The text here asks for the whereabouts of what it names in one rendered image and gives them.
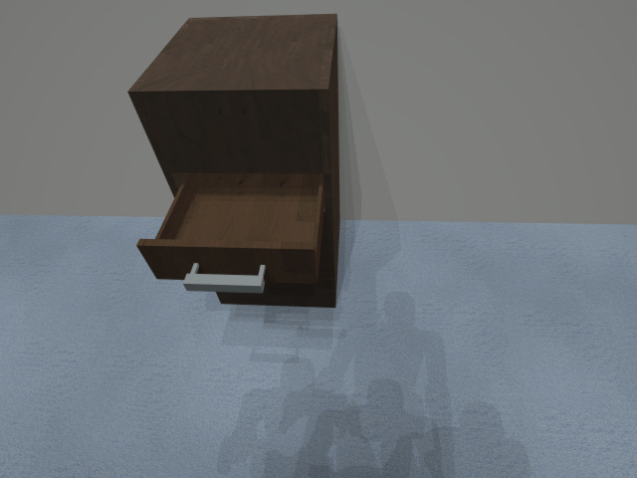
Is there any drawer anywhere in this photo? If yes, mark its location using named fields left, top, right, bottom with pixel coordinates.
left=136, top=173, right=324, bottom=284

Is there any cabinet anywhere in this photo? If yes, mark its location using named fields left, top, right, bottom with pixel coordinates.
left=128, top=14, right=340, bottom=308

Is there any handle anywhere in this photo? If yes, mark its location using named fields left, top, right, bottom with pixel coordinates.
left=183, top=263, right=266, bottom=294

